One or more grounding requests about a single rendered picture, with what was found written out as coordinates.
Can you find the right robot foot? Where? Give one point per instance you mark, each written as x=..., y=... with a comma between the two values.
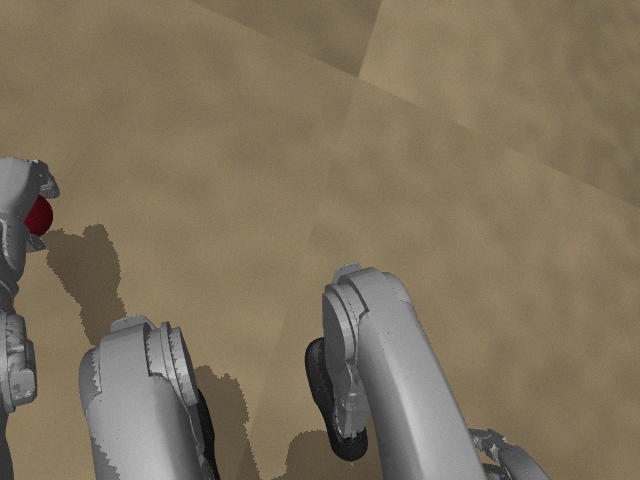
x=322, y=391

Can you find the left robot foot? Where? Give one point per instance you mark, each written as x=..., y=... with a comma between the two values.
x=208, y=437

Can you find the left robot hand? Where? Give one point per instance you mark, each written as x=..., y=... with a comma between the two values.
x=21, y=181

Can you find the ball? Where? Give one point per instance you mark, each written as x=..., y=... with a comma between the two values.
x=40, y=217

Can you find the left robot arm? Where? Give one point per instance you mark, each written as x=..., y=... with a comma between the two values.
x=18, y=377

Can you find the right robot hand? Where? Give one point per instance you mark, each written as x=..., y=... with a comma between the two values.
x=516, y=463

